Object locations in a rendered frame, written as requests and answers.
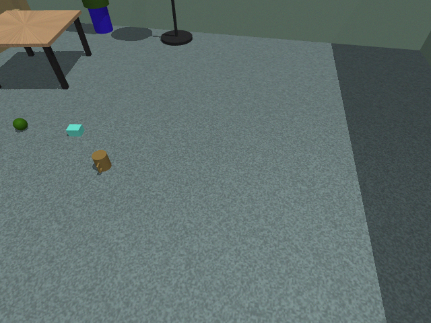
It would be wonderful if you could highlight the sofa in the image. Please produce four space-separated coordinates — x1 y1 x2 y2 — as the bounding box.
0 0 31 53

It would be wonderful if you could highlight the floor lamp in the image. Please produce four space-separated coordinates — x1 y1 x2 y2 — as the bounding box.
161 0 193 46

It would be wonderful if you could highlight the coffee table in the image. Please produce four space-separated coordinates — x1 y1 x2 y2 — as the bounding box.
0 10 92 89

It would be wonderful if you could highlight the potted plant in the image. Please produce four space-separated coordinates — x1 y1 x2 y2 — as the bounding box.
82 0 113 34

